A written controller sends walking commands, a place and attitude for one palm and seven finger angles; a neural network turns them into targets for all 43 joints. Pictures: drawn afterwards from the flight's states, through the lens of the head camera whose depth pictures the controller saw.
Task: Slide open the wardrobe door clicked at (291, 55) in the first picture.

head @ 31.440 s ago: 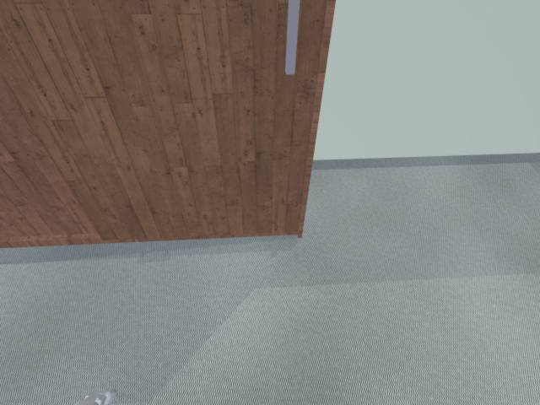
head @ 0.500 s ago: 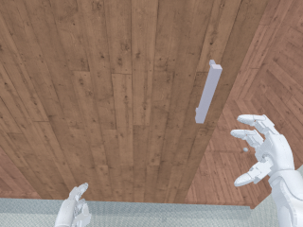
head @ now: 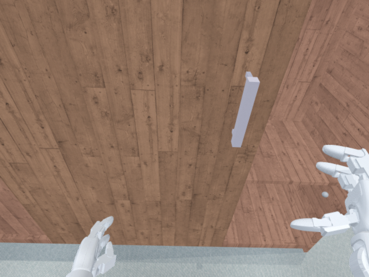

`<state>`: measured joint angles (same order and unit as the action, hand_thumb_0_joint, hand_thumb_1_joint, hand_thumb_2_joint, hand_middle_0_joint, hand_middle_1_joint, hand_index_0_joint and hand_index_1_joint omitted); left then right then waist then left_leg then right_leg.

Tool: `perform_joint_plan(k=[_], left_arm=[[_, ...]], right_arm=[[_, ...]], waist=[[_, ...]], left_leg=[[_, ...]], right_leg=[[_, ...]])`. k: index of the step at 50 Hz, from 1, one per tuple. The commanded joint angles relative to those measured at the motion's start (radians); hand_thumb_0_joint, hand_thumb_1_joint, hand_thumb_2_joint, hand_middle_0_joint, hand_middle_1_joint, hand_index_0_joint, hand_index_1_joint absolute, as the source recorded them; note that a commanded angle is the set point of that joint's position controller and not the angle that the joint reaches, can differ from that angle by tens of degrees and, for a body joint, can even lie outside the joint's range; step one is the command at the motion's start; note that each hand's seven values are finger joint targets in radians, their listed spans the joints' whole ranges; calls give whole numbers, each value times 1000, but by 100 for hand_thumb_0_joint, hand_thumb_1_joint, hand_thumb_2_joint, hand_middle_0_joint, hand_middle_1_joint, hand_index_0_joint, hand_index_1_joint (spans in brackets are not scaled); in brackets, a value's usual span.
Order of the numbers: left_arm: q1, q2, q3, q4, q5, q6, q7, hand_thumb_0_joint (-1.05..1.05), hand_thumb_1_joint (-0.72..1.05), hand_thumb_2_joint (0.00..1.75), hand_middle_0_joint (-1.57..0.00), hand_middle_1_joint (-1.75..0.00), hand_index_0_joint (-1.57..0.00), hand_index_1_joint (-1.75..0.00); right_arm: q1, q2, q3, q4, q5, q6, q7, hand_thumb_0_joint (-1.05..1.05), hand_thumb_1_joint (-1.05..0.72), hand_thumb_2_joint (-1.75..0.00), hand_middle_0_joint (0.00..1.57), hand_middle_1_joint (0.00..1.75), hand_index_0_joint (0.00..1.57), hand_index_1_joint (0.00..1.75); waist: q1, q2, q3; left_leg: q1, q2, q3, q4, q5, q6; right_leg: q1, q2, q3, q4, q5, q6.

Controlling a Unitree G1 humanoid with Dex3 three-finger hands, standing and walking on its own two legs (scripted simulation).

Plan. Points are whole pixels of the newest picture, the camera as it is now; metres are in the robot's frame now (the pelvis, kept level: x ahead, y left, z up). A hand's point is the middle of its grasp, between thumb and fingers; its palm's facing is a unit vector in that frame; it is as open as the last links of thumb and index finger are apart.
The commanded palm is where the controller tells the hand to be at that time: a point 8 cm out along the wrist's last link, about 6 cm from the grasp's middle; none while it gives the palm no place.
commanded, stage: draw the hand back to the body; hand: right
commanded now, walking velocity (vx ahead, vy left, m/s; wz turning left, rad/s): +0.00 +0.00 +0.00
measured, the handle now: (242, 111) +0.47 -0.15 +0.16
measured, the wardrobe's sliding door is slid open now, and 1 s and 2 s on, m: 0.46 0.46 0.46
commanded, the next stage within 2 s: step back with the hand held close in 0.94 s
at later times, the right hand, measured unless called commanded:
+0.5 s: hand (347, 196) +0.21 -0.27 +0.17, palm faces +0.44 +0.83 -0.35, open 9.4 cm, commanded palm +0.16 -0.31 +0.17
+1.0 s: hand (352, 200) +0.20 -0.27 +0.17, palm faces +0.47 +0.82 -0.34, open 7.4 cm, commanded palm +0.16 -0.31 +0.18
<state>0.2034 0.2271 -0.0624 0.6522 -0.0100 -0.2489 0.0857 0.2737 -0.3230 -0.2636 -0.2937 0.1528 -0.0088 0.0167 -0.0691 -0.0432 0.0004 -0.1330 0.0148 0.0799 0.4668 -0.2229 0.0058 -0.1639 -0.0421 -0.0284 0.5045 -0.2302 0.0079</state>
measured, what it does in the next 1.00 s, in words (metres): stands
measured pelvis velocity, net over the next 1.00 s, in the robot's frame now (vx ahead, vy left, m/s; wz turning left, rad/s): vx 0.02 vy -0.01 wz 0.01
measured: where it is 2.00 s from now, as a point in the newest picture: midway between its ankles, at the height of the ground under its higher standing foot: outside the picture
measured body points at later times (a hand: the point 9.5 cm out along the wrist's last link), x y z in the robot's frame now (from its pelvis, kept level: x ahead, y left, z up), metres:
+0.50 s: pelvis +0.02 -0.01 +0.01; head -0.02 +0.00 +0.45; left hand +0.21 +0.20 -0.07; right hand +0.18 -0.31 +0.19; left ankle +0.03 +0.12 -0.74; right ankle +0.04 -0.12 -0.74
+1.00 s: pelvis +0.02 -0.01 +0.01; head -0.02 +0.00 +0.45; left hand +0.21 +0.21 -0.07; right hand +0.17 -0.32 +0.18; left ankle +0.03 +0.12 -0.74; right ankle +0.04 -0.12 -0.74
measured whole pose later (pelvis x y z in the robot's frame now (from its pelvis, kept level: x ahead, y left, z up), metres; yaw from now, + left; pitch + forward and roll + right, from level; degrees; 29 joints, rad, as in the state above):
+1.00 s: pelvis +0.02 -0.01 +0.01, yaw +1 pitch -7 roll +1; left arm 0.19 0.21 -0.02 0.68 0.02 -0.14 0.08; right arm 0.43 -0.33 -0.33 -0.36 0.07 -0.08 -0.10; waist -0.09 -0.04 0.02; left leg -0.03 0.02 0.06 0.36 -0.20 -0.01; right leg -0.06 -0.03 -0.05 0.40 -0.21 0.00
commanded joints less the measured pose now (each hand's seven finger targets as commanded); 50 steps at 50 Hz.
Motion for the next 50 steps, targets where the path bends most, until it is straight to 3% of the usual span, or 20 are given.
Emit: perform_joint_plan(k=[1,4,11,13,16,20,22,28,31,34,38,44,48,50], left_arm=[[-148,112,54,-154,17,-36,2,0,90,90,-20,-30,-20,-30],[-156,112,60,-144,20,-19,11,0,90,90,-20,-30,-20,-30],[-164,110,63,-135,24,3,11,0,90,90,-20,-30,-20,-30],[-163,114,68,-136,27,1,7,0,90,90,-20,-30,-20,-30],[-159,113,72,-141,27,18,1,0,90,90,-20,-30,-20,-30],[-155,110,75,-145,25,34,-4,0,90,90,-20,-30,-20,-30],[-152,111,78,-150,26,39,-4,0,90,90,-20,-30,-20,-30],[-153,112,83,-152,26,44,-1,0,90,90,-20,-30,-20,-30],[-147,111,82,-149,28,43,-1,0,90,90,-20,-30,-20,-30],[-146,112,84,-145,28,43,1,0,90,90,-20,-30,-20,-30],[-157,111,83,-146,28,46,4,0,90,90,-20,-30,-20,-30],[-160,103,80,-146,29,51,5,0,90,90,-20,-30,-20,-30],[-169,105,82,-146,27,52,3,0,90,90,-20,-30,-20,-30],[-167,101,81,-146,28,51,4,0,90,90,-20,-30,-20,-30]], right_arm=[[-114,-141,-49,-266,-57,-136,-93,0,8,-43,23,87,23,87],[-109,-161,-71,-249,-71,-146,-116,0,-3,-48,23,81,23,81],[-92,-156,-82,-271,-90,-164,-133,0,-28,-60,22,66,22,66],[-57,-167,-98,-286,-93,-166,-134,0,-36,-64,22,62,22,62],[-6,-169,-122,-268,-86,-160,-130,0,-47,-69,22,55,22,55],[31,-177,-147,-279,-85,-155,-125,0,-61,-76,21,47,21,47],[32,-190,-164,-290,-82,-156,-126,0,-68,-80,21,43,21,43],[59,-207,-192,-311,-81,-152,-127,0,-90,-90,20,30,20,30],[42,-189,-169,-306,-83,-146,-128,0,-90,-90,20,30,20,30],[51,-185,-167,-291,-81,-139,-129,0,-90,-90,20,30,20,30],[29,-205,-181,-306,-84,-141,-131,0,-90,-90,20,30,20,30],[52,-193,-182,-279,-77,-138,-128,0,-90,-90,20,30,20,30],[34,-196,-179,-291,-81,-141,-125,0,-90,-90,20,30,20,30],[44,-193,-180,-281,-78,-142,-127,0,-90,-90,20,30,20,30]], waist=[[-2,-30,-41],[3,24,-12],[-6,-46,-28],[-12,-42,-41],[-14,13,-23],[-16,-39,-17],[-16,-16,-24],[-17,-23,-30],[-11,-40,-21],[-9,2,-23],[-15,-43,-21],[-15,3,-10],[-16,-46,2],[-16,-32,9]], left_leg=[[-25,4,-48,-135,-65,5],[-24,1,-46,-160,-77,2],[24,-4,-38,-143,-2,11],[41,-9,-36,-140,25,12],[49,-10,-33,-140,57,10],[54,-10,-35,-140,91,12],[53,-11,-35,-145,92,10],[60,-12,-37,-156,129,9],[49,-8,-36,-154,136,6],[49,-9,-34,-156,139,4],[51,-9,-38,-168,110,7],[52,-7,-39,-176,107,4],[48,-10,-41,-185,80,6],[43,-8,-43,-188,67,4]], right_leg=[[24,32,26,-156,-65,-30],[30,29,24,-171,-66,-34],[59,28,40,-199,-7,-26],[65,27,42,-201,20,-23],[54,23,34,-195,69,-24],[60,22,24,-189,115,-18],[64,24,23,-187,111,-20],[77,26,11,-173,154,-23],[80,29,7,-170,159,-25],[86,28,7,-170,164,-29],[87,32,8,-177,133,-27],[80,30,5,-175,130,-30],[79,30,5,-185,107,-27],[77,30,4,-186,91,-29]])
